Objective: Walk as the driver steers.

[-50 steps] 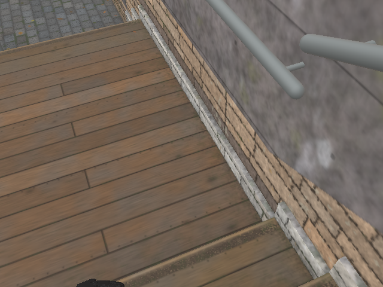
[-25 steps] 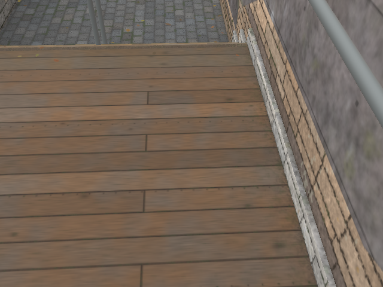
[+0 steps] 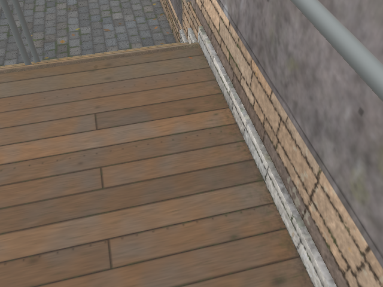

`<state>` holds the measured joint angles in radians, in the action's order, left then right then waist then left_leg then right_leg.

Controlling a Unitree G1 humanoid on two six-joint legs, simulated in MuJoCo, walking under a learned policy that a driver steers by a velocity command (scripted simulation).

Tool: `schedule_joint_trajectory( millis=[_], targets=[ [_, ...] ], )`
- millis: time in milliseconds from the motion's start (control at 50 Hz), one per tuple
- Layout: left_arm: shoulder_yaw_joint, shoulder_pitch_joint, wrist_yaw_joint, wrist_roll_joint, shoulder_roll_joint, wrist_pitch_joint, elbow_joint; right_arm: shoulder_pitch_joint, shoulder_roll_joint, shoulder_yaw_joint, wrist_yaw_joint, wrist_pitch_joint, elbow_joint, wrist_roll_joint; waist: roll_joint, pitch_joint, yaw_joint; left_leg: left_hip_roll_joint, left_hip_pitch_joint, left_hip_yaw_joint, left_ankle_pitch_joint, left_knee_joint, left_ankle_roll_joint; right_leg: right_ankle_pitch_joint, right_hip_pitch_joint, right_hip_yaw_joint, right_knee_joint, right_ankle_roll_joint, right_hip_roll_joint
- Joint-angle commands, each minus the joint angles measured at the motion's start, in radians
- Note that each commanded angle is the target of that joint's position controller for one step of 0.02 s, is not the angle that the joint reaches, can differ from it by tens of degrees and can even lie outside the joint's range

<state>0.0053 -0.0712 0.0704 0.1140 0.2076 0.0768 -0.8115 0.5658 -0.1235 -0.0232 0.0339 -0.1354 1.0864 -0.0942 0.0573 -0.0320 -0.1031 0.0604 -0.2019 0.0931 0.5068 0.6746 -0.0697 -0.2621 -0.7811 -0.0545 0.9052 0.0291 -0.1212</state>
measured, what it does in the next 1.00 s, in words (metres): goes down, turning left: right foot 0.15 m lower, then left foot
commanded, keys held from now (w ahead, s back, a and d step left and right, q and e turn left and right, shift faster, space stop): w+q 0.56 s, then w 0.44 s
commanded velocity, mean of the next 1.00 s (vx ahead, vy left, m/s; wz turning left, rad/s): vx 0.50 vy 0.00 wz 0.37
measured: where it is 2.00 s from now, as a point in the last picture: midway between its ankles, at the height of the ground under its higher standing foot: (100, 178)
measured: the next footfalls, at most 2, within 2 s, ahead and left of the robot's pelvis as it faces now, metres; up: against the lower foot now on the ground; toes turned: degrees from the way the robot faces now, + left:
right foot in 0.18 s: +0.30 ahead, -0.16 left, -0.15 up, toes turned +1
left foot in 0.66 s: +0.51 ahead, +0.18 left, -0.15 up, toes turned +21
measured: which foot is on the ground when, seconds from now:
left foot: down 0.00-0.20, up 0.22-0.64, down 0.66-1.00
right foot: up 0.00-0.16, down 0.18-0.66, up 0.68-1.00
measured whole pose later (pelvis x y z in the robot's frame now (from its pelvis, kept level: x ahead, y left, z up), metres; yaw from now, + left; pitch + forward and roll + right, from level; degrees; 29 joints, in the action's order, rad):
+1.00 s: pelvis +0.56 +0.12 -0.11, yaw +23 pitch +3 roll +0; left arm -0.07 -0.02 0.00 0.00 0.24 0.08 -0.84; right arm 0.37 -0.22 0.07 0.00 -0.07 0.86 0.03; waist 0.02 0.01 -0.04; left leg 0.09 -0.08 -0.01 0.22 0.25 -0.09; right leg -0.09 -0.72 -0.05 0.70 0.01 -0.09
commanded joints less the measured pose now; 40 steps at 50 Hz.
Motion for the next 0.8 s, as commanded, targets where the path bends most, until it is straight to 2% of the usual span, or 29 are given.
schedule_joint_trajectory(
  millis=[20, 40, 80, 140, 160, 180, 200, 220, 240, 260, 280, 320, 340, 380, 400, 440, 500, 580, 600, 620, 640, 660, 680, 700, 720, 740, 760, 780, 800],
  targets=[
    [0.028, 0.148, -0.004, -0.007, 0.014, 0.0, 0.063, 0.159, -0.048, -0.003, -0.019, 0.004, 0.008, 0.008, -0.036, 0.146, -0.051, -0.269, 0.17, -0.366, -0.236, 0.0, -0.227, -0.142, -0.228, -0.073, -0.332, -0.061, -0.046],
    [0.034, 0.187, 0.003, -0.013, 0.023, -0.004, 0.083, 0.124, -0.085, 0.005, -0.013, 0.013, -0.02, 0.016, -0.049, 0.125, -0.062, -0.2, -0.024, -0.312, -0.158, 0.003, -0.201, -0.195, 0.024, 0.018, -0.439, -0.057, 0.004],
    [0.032, 0.188, 0.01, -0.012, 0.055, -0.019, 0.093, 0.081, -0.161, 0.03, 0.017, 0.019, -0.039, 0.003, -0.123, 0.151, -0.036, -0.197, -0.284, -0.354, -0.046, -0.009, -0.205, -0.14, 0.329, 0.051, -0.353, -0.055, 0.027],
    [0.01, 0.214, 0.004, -0.001, 0.112, -0.018, 0.087, 0.097, -0.151, 0.056, -0.009, 0.028, -0.054, 0.048, -0.077, 0.197, -0.069, -0.212, -0.024, -0.452, -0.127, 0.119, -0.17, -0.004, 0.278, 0.023, -0.666, -0.027, 0.017],
    [0.0, 0.131, -0.007, -0.017, 0.127, -0.007, 0.048, 0.081, -0.173, 0.057, -0.007, 0.05, -0.048, 0.044, -0.051, 0.143, -0.036, -0.183, 0.01, -0.442, -0.179, 0.238, -0.142, -0.091, 0.423, 0.019, -0.788, -0.005, 0.003],
    [-0.036, -0.065, -0.023, -0.042, 0.176, 0.022, 0.02, 0.108, -0.187, 0.054, 0.018, 0.065, -0.036, 0.016, -0.039, 0.031, 0.07, -0.133, -0.158, -0.365, -0.282, 0.437, -0.076, -0.163, 0.802, 0.095, -0.659, 0.045, 0.007],
    [-0.087, -0.307, -0.054, -0.178, 0.265, -0.001, -0.058, 0.06, -0.072, 0.082, -0.029, 0.06, -0.005, 0.123, 0.0, -0.042, 0.166, -0.008, -0.526, -0.325, 0.08, 0.84, -0.014, -0.596, 1.138, 0.001, -0.305, 0.051, -0.069],
    [-0.088, -0.511, -0.052, -0.155, 0.273, -0.027, -0.135, 0.181, -0.042, 0.056, -0.042, 0.041, -0.017, 0.192, 0.129, -0.316, 0.212, -0.002, -0.762, -0.306, 0.444, 1.331, 0.059, -0.693, 1.454, -0.105, -0.117, 0.158, -0.295],
    [-0.105, -0.534, -0.047, -0.171, 0.285, -0.038, -0.135, 0.122, -0.108, 0.063, -0.054, 0.022, -0.105, 0.222, 0.165, -0.426, 0.24, -0.05, -0.919, -0.271, 0.35, 1.491, 0.094, -0.284, 1.462, -0.325, -0.242, 0.241, -0.408],
    [-0.104, -0.499, -0.049, -0.172, 0.267, -0.049, -0.151, -0.013, -0.111, 0.065, -0.073, 0.025, -0.185, 0.223, 0.136, -0.386, 0.233, -0.076, -1.051, -0.218, 0.236, 1.482, 0.107, 0.168, 1.385, -0.409, -0.4, 0.26, -0.426],
    [-0.071, -0.395, -0.057, -0.152, 0.145, -0.053, -0.133, -0.192, -0.115, 0.076, -0.108, 0.058, -0.235, 0.181, -0.045, -0.188, 0.226, -0.079, -1.063, -0.109, 0.137, 1.442, 0.12, 0.307, 1.157, -0.305, -0.528, 0.215, -0.315],
    [-0.059, -0.228, -0.068, -0.112, 0.133, -0.032, -0.097, -0.157, -0.054, 0.065, -0.13, 0.125, -0.285, 0.136, -0.073, -0.07, 0.082, -0.131, -0.905, -0.165, -0.015, 1.402, 0.097, 0.371, 0.765, -0.343, -0.583, 0.258, -0.407],
    [-0.033, -0.19, -0.069, -0.114, 0.031, -0.022, -0.11, -0.196, -0.043, 0.07, -0.123, 0.147, -0.294, 0.136, -0.078, 0.035, 0.049, -0.166, -0.906, -0.225, -0.177, 1.256, 0.048, 0.457, 0.618, -0.22, -0.557, 0.145, -0.331],
    [-0.033, -0.041, -0.077, -0.103, 0.045, -0.019, -0.077, -0.202, -0.073, 0.096, -0.11, 0.155, -0.345, 0.132, -0.009, 0.112, -0.016, -0.16, -0.702, -0.261, -0.393, 0.911, 0.013, 0.421, 0.329, 0.005, -0.637, 0.059, -0.204],
    [-0.035, -0.013, -0.093, -0.093, 0.071, -0.018, -0.068, -0.234, -0.09, 0.107, -0.106, 0.151, -0.367, 0.112, 0.047, 0.11, -0.014, -0.131, -0.604, -0.208, -0.471, 0.751, 0.032, 0.348, 0.277, 0.092, -0.653, 0.06, -0.164],
    [-0.051, -0.075, -0.125, -0.094, 0.108, 0.004, -0.075, -0.289, -0.084, 0.098, -0.088, 0.134, -0.386, 0.118, 0.083, 0.079, 0.011, -0.15, -0.536, -0.202, -0.616, 0.494, 0.062, 0.217, 0.354, 0.161, -0.624, 0.077, -0.141],
    [-0.097, -0.222, -0.15, -0.134, 0.181, 0.008, -0.11, -0.465, -0.082, 0.078, -0.055, 0.14, -0.457, 0.125, 0.053, 0.093, 0.102, -0.146, -0.543, -0.119, -0.606, 0.248, 0.057, 0.346, 0.536, 0.147, -0.652, 0.088, -0.199],
    [-0.11, -0.288, -0.13, -0.128, 0.197, -0.003, -0.127, -0.599, -0.134, 0.093, -0.007, 0.122, -0.517, 0.122, -0.007, 0.173, 0.149, -0.144, -0.561, -0.085, -0.441, 0.121, -0.005, 0.296, 0.709, 0.174, -0.643, 0.083, -0.237],
    [-0.116, -0.28, -0.118, -0.126, 0.23, -0.007, -0.117, -0.595, -0.146, 0.1, 0.003, 0.121, -0.531, 0.122, -0.009, 0.156, 0.13, -0.103, -0.441, -0.043, -0.356, 0.091, -0.025, 0.131, 0.69, 0.193, -0.607, 0.085, -0.224],
    [-0.122, -0.279, -0.105, -0.144, 0.257, -0.007, -0.12, -0.542, -0.156, 0.11, 0.005, 0.123, -0.523, 0.109, -0.02, 0.117, 0.087, -0.052, -0.307, 0.0, -0.267, 0.061, -0.05, -0.045, 0.679, 0.226, -0.522, 0.079, -0.224],
    [-0.12, -0.279, -0.092, -0.137, 0.271, -0.008, -0.131, -0.417, -0.186, 0.132, 0.006, 0.119, -0.483, 0.121, -0.035, 0.075, 0.012, -0.006, -0.13, 0.029, -0.286, -0.008, -0.077, -0.215, 0.646, 0.271, -0.345, 0.061, -0.187],
    [-0.116, -0.305, -0.081, -0.128, 0.259, 0.003, -0.138, -0.245, -0.263, 0.169, -0.014, 0.118, -0.437, 0.129, -0.085, -0.03, -0.064, 0.007, 0.171, -0.019, -0.421, -0.004, -0.12, -0.21, 0.483, 0.305, -0.094, 0.028, -0.137],
    [-0.077, -0.418, -0.061, -0.103, 0.136, 0.037, -0.106, -0.18, -0.393, 0.186, -0.026, 0.113, -0.417, 0.121, -0.402, -0.171, 0.006, -0.284, 0.551, -0.533, -0.425, -0.062, -0.3, 0.643, 0.057, 0.266, 0.388, -0.041, 0.009],
    [-0.08, -0.375, -0.044, -0.134, 0.172, 0.088, -0.098, -0.027, -0.376, 0.17, -0.028, 0.115, -0.399, 0.114, -0.366, -0.456, -0.039, -0.425, 0.662, -0.943, -0.269, -0.338, -0.38, 0.856, 0.007, 0.003, 0.573, -0.036, 0.099],
    [-0.105, -0.208, -0.052, -0.186, 0.233, 0.096, -0.072, -0.052, -0.314, 0.149, -0.024, 0.104, -0.373, 0.09, -0.231, -0.334, -0.072, -0.406, 0.618, -0.84, -0.325, -0.377, -0.317, 0.775, -0.117, -0.026, 0.61, -0.017, 0.074],
    [-0.091, -0.117, -0.074, -0.171, 0.174, 0.09, -0.04, -0.181, -0.294, 0.142, -0.025, 0.091, -0.373, 0.112, -0.209, -0.166, -0.026, -0.38, 0.441, -0.686, -0.451, -0.343, -0.262, 0.72, -0.175, -0.002, 0.533, -0.004, 0.031],
    [-0.088, -0.093, -0.09, -0.135, 0.148, 0.08, -0.037, -0.283, -0.249, 0.127, -0.02, 0.081, -0.388, 0.12, -0.129, -0.086, 0.028, -0.336, 0.264, -0.566, -0.529, -0.336, -0.218, 0.634, -0.109, 0.002, 0.451, -0.001, -0.003],
    [-0.095, -0.135, -0.095, -0.12, 0.14, 0.062, -0.057, -0.34, -0.216, 0.12, -0.019, 0.073, -0.393, 0.11, -0.126, -0.074, 0.084, -0.3, 0.138, -0.482, -0.576, -0.35, -0.188, 0.574, -0.005, -0.014, 0.379, 0.006, -0.031],
    [-0.098, -0.158, -0.09, -0.13, 0.13, 0.04, -0.055, -0.353, -0.193, 0.114, -0.017, 0.068, -0.396, 0.102, -0.109, -0.069, 0.116, -0.281, 0.075, -0.449, -0.576, -0.39, -0.181, 0.541, 0.056, -0.019, 0.346, 0.006, -0.032]
  ],
)
Over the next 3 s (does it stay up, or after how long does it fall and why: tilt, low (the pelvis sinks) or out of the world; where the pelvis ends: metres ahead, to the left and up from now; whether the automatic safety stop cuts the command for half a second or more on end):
stays up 1.63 0.45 -0.11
